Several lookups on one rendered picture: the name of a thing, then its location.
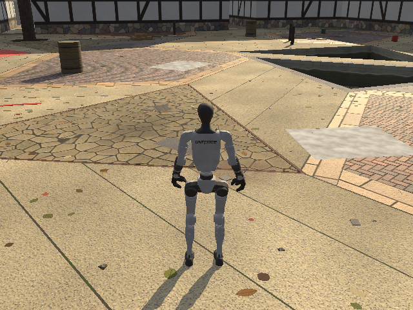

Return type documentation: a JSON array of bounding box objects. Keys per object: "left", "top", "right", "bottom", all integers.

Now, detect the robot left upper arm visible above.
[{"left": 176, "top": 130, "right": 192, "bottom": 166}]

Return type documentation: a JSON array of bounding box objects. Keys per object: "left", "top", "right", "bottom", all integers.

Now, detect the right robot forearm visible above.
[{"left": 231, "top": 156, "right": 244, "bottom": 180}]

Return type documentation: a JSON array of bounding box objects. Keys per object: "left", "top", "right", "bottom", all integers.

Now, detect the left robot hand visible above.
[{"left": 171, "top": 176, "right": 186, "bottom": 188}]

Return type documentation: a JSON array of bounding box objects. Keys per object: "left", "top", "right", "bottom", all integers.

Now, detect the robot right upper arm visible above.
[{"left": 219, "top": 130, "right": 237, "bottom": 166}]

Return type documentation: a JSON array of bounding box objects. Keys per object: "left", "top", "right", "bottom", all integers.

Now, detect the robot right shin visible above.
[{"left": 215, "top": 214, "right": 225, "bottom": 257}]

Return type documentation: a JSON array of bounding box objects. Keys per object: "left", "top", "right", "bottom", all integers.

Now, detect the left robot forearm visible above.
[{"left": 172, "top": 157, "right": 183, "bottom": 178}]

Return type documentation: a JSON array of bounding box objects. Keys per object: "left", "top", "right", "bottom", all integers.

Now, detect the robot left foot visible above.
[{"left": 185, "top": 250, "right": 194, "bottom": 267}]

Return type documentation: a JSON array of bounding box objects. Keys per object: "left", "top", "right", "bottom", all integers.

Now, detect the right robot hand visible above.
[{"left": 231, "top": 177, "right": 246, "bottom": 192}]

